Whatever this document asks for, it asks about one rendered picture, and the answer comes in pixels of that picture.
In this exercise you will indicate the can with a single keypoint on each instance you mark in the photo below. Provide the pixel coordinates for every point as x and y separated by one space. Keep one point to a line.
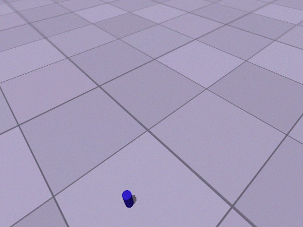
127 197

